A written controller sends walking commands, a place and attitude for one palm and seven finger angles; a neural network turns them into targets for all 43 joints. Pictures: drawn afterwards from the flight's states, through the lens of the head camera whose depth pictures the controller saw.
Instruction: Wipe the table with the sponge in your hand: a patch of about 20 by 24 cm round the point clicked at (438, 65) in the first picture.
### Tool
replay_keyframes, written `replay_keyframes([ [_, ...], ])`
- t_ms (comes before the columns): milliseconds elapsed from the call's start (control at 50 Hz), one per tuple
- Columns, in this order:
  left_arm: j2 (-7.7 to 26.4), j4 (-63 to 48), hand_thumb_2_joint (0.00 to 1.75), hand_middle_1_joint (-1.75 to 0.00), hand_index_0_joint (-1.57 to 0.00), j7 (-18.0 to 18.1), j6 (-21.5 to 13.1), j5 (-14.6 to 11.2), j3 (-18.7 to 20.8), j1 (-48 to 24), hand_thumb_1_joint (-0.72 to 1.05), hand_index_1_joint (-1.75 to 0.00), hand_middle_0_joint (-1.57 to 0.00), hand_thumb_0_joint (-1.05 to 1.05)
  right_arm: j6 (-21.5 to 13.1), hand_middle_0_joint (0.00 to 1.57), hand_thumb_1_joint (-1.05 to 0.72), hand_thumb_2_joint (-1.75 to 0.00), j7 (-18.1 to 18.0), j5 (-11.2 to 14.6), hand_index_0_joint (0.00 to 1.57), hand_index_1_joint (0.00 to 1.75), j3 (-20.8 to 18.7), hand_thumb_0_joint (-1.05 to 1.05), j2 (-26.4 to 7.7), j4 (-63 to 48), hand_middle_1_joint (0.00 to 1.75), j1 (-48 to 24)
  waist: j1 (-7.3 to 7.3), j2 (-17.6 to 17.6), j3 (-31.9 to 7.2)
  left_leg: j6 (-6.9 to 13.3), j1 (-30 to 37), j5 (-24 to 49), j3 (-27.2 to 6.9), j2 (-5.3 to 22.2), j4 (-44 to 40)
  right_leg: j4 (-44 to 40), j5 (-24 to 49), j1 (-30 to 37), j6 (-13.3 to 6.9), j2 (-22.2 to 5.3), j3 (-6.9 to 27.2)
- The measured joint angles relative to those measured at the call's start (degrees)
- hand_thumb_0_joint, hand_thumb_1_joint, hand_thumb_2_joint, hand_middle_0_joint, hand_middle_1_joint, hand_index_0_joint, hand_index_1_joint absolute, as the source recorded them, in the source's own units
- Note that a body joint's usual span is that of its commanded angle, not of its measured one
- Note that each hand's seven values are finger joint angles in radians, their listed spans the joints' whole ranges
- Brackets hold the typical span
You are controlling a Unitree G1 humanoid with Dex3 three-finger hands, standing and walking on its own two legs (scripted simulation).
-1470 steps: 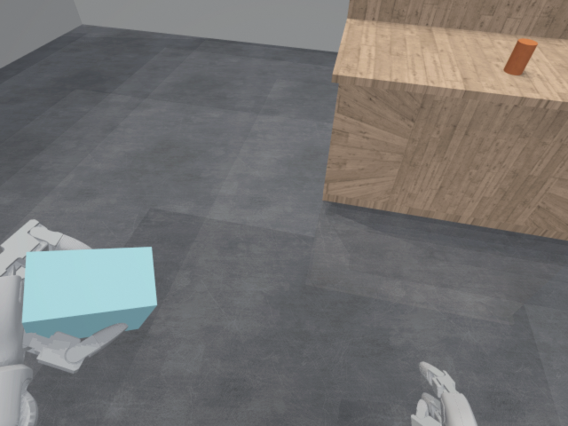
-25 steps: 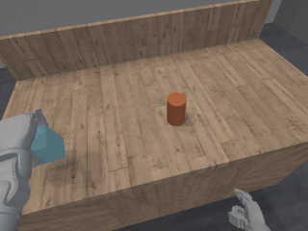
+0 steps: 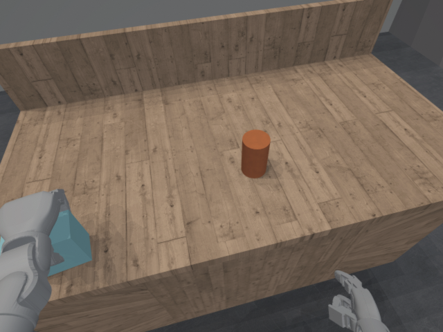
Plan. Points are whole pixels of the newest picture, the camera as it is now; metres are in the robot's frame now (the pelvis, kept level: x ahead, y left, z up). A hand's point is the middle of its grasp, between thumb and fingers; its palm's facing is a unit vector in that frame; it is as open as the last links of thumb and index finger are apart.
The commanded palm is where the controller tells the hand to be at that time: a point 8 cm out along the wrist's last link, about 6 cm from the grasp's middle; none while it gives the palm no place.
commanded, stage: lower the sponge onto the table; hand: left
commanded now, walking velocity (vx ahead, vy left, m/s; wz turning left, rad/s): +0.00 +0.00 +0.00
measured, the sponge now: (54, 249) +0.23 +0.38 -0.02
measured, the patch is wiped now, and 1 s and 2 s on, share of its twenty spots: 0.00 0.10 0.20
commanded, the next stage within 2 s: wipe forward along the first lane in 0.16 s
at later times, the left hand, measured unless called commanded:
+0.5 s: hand (66, 221) +0.27 +0.34 +0.03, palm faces -0.10 -0.01 -1.00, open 9.9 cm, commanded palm +0.26 +0.34 +0.08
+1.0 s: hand (75, 191) +0.33 +0.36 +0.03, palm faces -0.15 +0.02 -0.99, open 10.0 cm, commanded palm +0.32 +0.36 +0.07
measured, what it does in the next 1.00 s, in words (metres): stands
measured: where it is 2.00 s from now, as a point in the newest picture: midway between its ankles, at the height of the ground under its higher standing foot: outside the picture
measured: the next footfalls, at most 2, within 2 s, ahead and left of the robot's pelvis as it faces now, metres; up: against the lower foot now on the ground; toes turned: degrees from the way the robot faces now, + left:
none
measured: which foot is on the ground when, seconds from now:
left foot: down 0.00-1.00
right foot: down 0.00-1.00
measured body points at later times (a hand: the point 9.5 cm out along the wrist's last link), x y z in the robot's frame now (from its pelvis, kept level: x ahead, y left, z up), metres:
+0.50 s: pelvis +0.00 -0.01 +0.00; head +0.03 -0.02 +0.45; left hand +0.27 +0.34 +0.08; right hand +0.19 -0.25 -0.11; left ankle +0.03 +0.10 -0.74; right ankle -0.01 -0.14 -0.74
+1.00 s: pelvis +0.00 -0.01 -0.01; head +0.06 -0.03 +0.44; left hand +0.34 +0.35 +0.08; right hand +0.13 -0.29 -0.14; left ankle +0.03 +0.10 -0.74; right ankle -0.01 -0.14 -0.74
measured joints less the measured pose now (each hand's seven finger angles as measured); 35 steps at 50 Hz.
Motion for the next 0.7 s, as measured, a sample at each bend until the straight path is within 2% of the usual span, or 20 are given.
replay_keyframes([
  [40,0.0,-0.7,1.02,-1.42,-0.81,-2.2,-1.8,0.3,-0.8,0.9,-0.54,-1.43,-0.79,0.00,-0.7,0.20,-0.90,-0.89,-0.6,-0.2,0.20,0.30,0.1,0.02,-0.4,-0.6,0.30,0.5,-0.20,0.1,0.2,0.1,0.0,-0.2,-0.4,-0.1,0.4,0.1,-0.2,0.3,0.0,-0.1,-0.4],
  [80,0.0,-2.7,1.02,-1.42,-0.81,-2.9,-5.8,0.9,-0.8,1.6,-0.54,-1.43,-0.79,0.00,-1.7,0.20,-0.90,-0.89,-1.3,-0.8,0.20,0.30,-0.2,0.02,-0.6,-0.8,0.30,1.3,0.11,0.2,0.2,0.2,0.0,-0.6,-0.7,-0.1,1.1,0.3,-0.4,0.6,-0.1,0.0,-0.7],
  [140,-0.2,-5.0,1.02,-1.42,-0.81,-1.6,-12.0,1.8,-1.1,2.0,-0.54,-1.43,-0.79,0.00,-2.5,0.20,-0.90,-0.89,-1.7,-1.5,0.20,0.30,-0.8,0.02,-0.5,-0.4,0.30,1.8,0.69,0.3,0.1,0.2,0.0,-1.1,-0.8,0.0,1.9,0.7,-0.8,0.8,-0.2,0.1,-0.7],
  [180,-0.6,-4.9,1.02,-1.42,-0.81,0.1,-13.9,2.4,-1.0,1.8,-0.54,-1.43,-0.79,0.00,-2.5,0.20,-0.90,-0.89,-1.6,-1.6,0.20,0.30,-1.1,0.02,-0.2,-0.1,0.30,1.7,0.74,0.2,-0.1,0.1,-0.3,-1.3,-0.5,0.1,2.1,1.0,-0.8,0.4,-0.2,0.2,-0.5],
  [220,-1.1,-3.8,1.02,-1.42,-0.81,1.7,-14.1,2.4,-0.5,1.3,-0.54,-1.43,-0.79,0.00,-2.0,0.20,-0.90,-0.89,-1.1,-1.3,0.20,0.30,-1.1,0.02,0.2,0.2,0.30,1.3,0.61,0.0,-0.1,0.0,-0.5,-1.2,-0.1,0.3,2.0,1.2,-0.7,-0.2,-0.2,0.3,0.0],
  [300,-1.7,-1.1,1.02,-1.42,-0.81,3.6,-10.6,2.2,0.6,0.7,-0.54,-1.42,-0.79,0.00,-1.0,0.20,-0.90,-0.89,-0.2,-1.0,0.20,0.30,-1.1,0.01,0.6,0.0,0.30,1.3,0.19,-0.5,0.0,-0.3,-1.1,-0.9,0.5,0.6,1.5,1.3,-0.5,-1.3,-0.3,0.5,0.6],
  [420,-1.3,1.1,1.02,-1.41,-0.81,3.7,-8.0,2.5,0.6,-0.8,-0.55,-1.42,-0.79,0.00,-0.9,0.20,-0.90,-0.89,-0.4,-0.8,0.20,0.30,-1.3,0.02,-0.3,0.8,0.30,2.2,-0.07,0.0,-0.5,-0.3,-1.8,-1.0,0.0,0.6,1.8,1.6,-0.8,-1.8,-0.4,0.5,0.1],
  [560,0.1,6.1,1.03,-1.40,-0.82,1.7,-9.8,3.2,-0.2,-4.9,-0.56,-1.41,-0.80,0.00,-1.1,0.20,-0.90,-0.89,-1.1,-0.5,0.20,0.30,-1.7,0.01,-1.0,1.3,0.30,2.9,-0.67,0.2,-0.8,-0.5,-2.9,-1.2,-0.6,0.6,2.6,2.7,-1.4,-2.9,-0.6,0.6,-0.4],
  [700,0.8,11.7,1.03,-1.40,-0.83,2.4,-12.9,3.9,0.2,-9.4,-0.57,-1.40,-0.81,-0.01,-0.8,0.20,-0.90,-0.89,-1.0,-0.4,0.20,0.30,-2.2,0.01,-1.3,1.6,0.30,4.0,-1.20,0.3,-1.6,-0.8,-4.9,-1.6,-0.6,0.8,3.6,4.0,-1.9,-5.0,-0.8,0.8,-0.4],
])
